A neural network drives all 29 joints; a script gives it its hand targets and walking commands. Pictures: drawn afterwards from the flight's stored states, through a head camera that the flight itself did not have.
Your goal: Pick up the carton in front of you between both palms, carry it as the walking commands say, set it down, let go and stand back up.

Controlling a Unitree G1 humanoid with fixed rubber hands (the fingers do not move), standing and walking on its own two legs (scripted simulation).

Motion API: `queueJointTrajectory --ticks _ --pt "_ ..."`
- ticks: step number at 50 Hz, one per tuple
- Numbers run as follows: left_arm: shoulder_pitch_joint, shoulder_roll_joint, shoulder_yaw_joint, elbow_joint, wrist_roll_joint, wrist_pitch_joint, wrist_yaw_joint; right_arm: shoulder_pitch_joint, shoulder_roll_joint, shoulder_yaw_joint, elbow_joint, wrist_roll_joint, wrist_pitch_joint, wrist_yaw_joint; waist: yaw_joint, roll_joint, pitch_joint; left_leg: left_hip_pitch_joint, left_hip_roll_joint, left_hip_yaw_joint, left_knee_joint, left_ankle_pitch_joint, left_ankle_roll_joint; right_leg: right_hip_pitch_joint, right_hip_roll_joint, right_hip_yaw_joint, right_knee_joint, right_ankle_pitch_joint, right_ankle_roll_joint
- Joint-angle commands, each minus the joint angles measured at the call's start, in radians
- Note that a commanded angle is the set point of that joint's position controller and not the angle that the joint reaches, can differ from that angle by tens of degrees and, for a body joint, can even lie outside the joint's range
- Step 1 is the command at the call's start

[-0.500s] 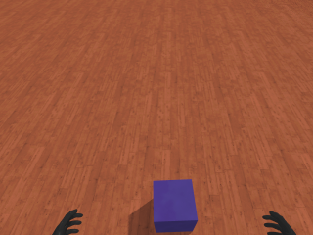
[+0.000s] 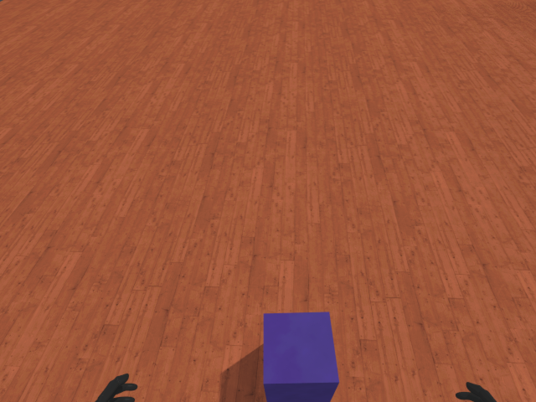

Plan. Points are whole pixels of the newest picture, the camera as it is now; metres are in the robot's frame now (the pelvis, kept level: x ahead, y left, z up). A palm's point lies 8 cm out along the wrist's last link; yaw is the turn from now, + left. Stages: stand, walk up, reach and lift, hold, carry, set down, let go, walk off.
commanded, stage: stand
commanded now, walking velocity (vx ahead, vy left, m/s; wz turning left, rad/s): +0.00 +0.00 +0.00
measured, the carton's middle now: (297, 358) +0.38 -0.03 -0.65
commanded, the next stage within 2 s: none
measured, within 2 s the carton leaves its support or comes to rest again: neither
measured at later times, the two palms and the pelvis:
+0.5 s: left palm out of the picture +0.08 +0.30 -0.10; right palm out of the picture +0.08 -0.30 -0.10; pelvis -0.02 +0.00 +0.00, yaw +0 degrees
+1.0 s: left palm out of the picture +0.07 +0.31 -0.10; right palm out of the picture +0.07 -0.31 -0.10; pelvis -0.02 +0.00 +0.01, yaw +0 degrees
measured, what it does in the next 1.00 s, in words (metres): stands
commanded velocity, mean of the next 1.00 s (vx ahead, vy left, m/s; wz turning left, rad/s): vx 0.00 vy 0.00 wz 0.00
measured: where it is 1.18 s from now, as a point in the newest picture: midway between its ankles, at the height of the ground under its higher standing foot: outside the picture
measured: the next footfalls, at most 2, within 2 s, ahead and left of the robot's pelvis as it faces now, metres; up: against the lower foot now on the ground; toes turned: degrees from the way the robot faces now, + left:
none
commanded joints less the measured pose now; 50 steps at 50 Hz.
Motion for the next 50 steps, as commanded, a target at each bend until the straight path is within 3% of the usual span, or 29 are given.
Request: queueJointTrajectory --ticks 1,20,50 --pt "-0.035 0.159 0.033 -0.037 -0.001 -0.013 0.003 -0.026 -0.157 -0.034 -0.040 0.001 -0.013 -0.003 0.001 -0.004 -0.031 -0.051 0.089 -0.061 -0.069 0.275 0.015 0.056 -0.093 0.083 -0.059 0.248 -0.023" --pt "-0.050 0.185 0.026 0.053 -0.008 -0.018 -0.006 -0.048 -0.178 -0.022 0.044 0.007 -0.019 0.002 0.004 -0.006 -0.006 -0.061 0.098 -0.075 -0.120 0.184 0.023 0.060 -0.103 0.101 -0.115 0.176 -0.024" --pt "-0.071 0.208 0.020 0.124 -0.016 -0.020 -0.011 -0.074 -0.199 -0.013 0.115 0.016 -0.023 0.006 0.004 -0.005 -0.010 -0.044 0.107 -0.078 -0.145 0.213 0.029 0.078 -0.114 0.101 -0.134 0.197 -0.029"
